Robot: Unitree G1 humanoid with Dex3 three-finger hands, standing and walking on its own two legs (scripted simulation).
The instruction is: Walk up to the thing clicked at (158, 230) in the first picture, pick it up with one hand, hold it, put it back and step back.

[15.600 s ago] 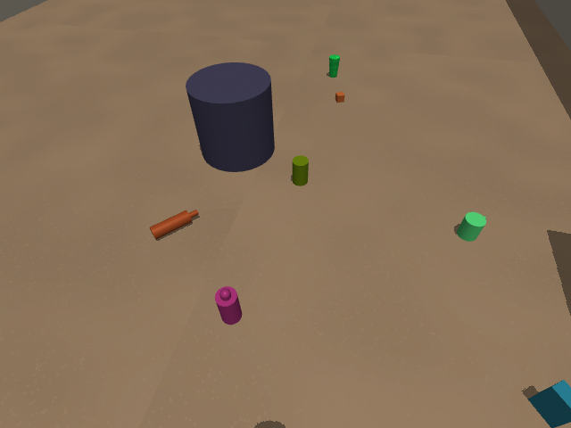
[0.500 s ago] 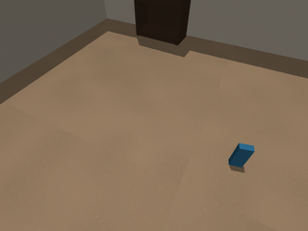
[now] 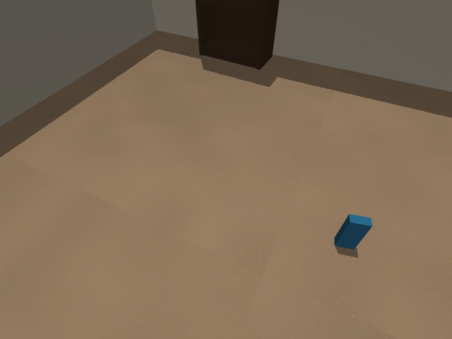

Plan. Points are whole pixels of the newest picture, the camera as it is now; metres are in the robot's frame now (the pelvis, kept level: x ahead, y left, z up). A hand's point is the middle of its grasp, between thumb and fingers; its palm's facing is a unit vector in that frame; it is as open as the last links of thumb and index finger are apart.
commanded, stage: stand
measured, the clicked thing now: out of the picture -0.79 +0.18 -0.75
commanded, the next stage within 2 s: none
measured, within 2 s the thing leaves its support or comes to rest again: neither
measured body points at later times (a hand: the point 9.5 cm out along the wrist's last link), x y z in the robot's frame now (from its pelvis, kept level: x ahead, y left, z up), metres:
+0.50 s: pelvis +0.00 -0.01 +0.00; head +0.01 -0.01 +0.45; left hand +0.09 +0.29 -0.13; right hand +0.08 -0.31 -0.13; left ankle +0.02 +0.12 -0.75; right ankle -0.01 -0.13 -0.75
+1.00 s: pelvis +0.01 -0.02 +0.00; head +0.02 -0.02 +0.45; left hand +0.09 +0.28 -0.13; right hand +0.08 -0.32 -0.13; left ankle +0.02 +0.12 -0.75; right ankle -0.01 -0.13 -0.75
